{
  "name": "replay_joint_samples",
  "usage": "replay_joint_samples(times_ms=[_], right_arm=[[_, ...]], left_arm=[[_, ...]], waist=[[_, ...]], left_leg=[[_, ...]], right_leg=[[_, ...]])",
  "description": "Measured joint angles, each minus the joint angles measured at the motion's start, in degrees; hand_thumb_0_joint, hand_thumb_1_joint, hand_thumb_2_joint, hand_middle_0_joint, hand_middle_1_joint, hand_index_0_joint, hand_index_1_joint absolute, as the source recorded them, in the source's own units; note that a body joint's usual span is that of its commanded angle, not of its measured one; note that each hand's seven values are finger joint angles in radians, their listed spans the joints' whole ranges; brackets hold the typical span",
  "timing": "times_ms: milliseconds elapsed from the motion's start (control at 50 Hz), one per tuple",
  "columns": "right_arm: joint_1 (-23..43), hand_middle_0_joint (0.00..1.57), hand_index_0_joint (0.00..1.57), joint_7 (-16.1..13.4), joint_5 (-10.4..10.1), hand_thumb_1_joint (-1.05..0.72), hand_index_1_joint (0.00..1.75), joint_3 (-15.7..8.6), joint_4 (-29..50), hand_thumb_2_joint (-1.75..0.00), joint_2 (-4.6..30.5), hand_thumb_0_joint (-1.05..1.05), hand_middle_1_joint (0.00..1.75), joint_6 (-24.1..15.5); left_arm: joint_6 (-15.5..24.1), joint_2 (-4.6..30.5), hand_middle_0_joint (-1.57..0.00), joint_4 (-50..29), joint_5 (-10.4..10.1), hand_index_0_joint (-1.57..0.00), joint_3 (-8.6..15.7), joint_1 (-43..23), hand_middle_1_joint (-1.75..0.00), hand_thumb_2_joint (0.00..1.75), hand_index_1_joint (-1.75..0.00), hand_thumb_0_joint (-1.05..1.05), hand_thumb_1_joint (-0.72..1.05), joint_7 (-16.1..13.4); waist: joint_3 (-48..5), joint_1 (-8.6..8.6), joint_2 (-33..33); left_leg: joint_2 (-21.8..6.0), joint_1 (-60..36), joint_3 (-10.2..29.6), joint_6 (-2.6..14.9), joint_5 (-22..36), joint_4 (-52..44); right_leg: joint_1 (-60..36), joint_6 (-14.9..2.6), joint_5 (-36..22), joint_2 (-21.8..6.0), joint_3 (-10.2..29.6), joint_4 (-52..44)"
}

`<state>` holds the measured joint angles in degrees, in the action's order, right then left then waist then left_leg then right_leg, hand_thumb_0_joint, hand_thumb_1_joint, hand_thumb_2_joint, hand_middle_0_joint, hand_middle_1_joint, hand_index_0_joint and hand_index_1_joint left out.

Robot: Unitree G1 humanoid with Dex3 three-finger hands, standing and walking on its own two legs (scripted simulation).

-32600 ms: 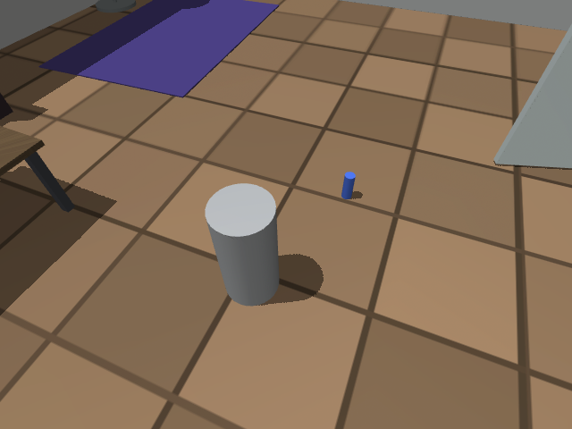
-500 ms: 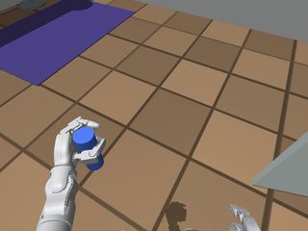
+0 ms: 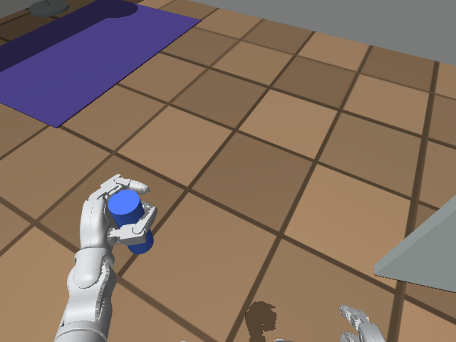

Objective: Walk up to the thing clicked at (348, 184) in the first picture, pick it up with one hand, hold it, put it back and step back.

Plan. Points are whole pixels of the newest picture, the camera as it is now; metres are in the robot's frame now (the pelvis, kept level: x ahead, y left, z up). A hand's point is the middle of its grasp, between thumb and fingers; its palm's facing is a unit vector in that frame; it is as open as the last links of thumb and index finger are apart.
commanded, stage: hold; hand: left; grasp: from the side
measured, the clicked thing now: (133, 224) +0.32 +0.18 +0.02
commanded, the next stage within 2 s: crouch in 0.44 s
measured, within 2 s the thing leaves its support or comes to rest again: neither
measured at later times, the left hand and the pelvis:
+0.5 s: hand (135, 216) +0.32 +0.16 +0.05, palm faces +0.10 -0.99 -0.04, open 6.8 cm; pelvis +0.00 +0.00 +0.00, yaw +0 degrees
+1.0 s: hand (145, 241) +0.33 +0.17 -0.06, palm faces +0.13 -0.99 -0.03, open 6.8 cm; pelvis -0.02 +0.00 -0.06, yaw +0 degrees
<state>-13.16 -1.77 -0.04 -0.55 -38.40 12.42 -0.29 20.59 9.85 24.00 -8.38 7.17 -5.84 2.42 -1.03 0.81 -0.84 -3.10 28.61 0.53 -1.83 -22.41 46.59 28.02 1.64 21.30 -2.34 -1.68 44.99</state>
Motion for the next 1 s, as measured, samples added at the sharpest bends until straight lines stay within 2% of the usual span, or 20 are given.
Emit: replay_joint_samples(times_ms=[180,500,720,820,900,1000], right_arm=[[0.6,0.2,0.2,0.2,0.1,-0.9,0.3,0.0,0.4,-0.9,-0.2,0.01,0.3,-0.1],[0.1,0.2,0.2,0.3,0.0,-0.9,0.3,0.1,0.0,-0.9,0.1,0.01,0.3,-0.6],[1.2,0.2,0.2,0.9,0.2,-0.88,0.3,-0.3,0.7,-0.9,0.0,0.01,0.3,-0.6],[1.8,0.2,0.2,1.6,0.9,-0.88,0.3,-0.8,0.6,-0.9,0.1,0.01,0.3,-1.0],[2.3,0.2,0.2,2.4,1.5,-0.88,0.3,-1.3,0.5,-0.9,0.5,0.01,0.3,-1.9],[2.7,0.2,0.2,3.2,2.4,-0.88,0.3,-1.6,0.3,-0.9,1.2,0.01,0.3,-2.5]], left_arm=[[-0.4,0.8,-0.94,1.0,0.4,-0.86,0.2,-1.6,-1.04,1.02,-1.06,0.0,0.08,-0.2],[0.4,0.3,-0.94,-0.9,0.0,-0.86,-0.3,0.7,-1.04,1.03,-1.06,0.0,0.07,-0.2],[1.0,-0.1,-0.95,2.2,0.1,-0.87,1.2,-0.6,-1.03,1.04,-1.06,0.0,0.07,-0.1],[4.0,-0.5,-0.95,6.0,0.6,-0.87,2.5,-1.6,-1.03,1.04,-1.06,0.0,0.07,-0.4],[8.6,-0.3,-0.95,10.8,0.9,-0.87,3.6,-4.2,-1.03,1.04,-1.06,0.0,0.06,-0.1],[15.0,1.1,-0.95,16.2,1.0,-0.87,5.1,-7.5,-1.03,1.04,-1.05,0.0,0.06,1.8]], waist=[[0.2,0.15,0.0],[-0.2,-0.1,-0.1],[-0.2,0.43,0.1],[-0.3,0.67,0.7],[-1.1,1.02,1.3],[-4.1,1.89,1.6]], left_leg=[[0.0,0.3,0.1,-0.07,0.3,0.1],[-0.1,0.3,0.2,-0.21,0.0,0.2],[-0.1,2.4,0.3,-0.29,-0.1,1.1],[0.0,7.1,0.7,-0.3,-0.9,4.3],[0.1,14.6,1.2,-0.38,-2.6,10.0],[0.0,27.1,1.9,-0.63,-6.2,20.4]], right_leg=[[0.3,-0.11,-0.3,0.1,-0.1,0.0],[0.3,-0.21,0.2,0.1,-0.2,0.4],[2.5,-0.33,0.4,0.1,-0.2,1.5],[7.1,-0.39,1.3,0.0,-0.3,4.7],[14.5,-0.52,3.1,-0.1,-0.4,10.4],[26.9,-0.56,6.6,-0.1,-0.4,20.6]])
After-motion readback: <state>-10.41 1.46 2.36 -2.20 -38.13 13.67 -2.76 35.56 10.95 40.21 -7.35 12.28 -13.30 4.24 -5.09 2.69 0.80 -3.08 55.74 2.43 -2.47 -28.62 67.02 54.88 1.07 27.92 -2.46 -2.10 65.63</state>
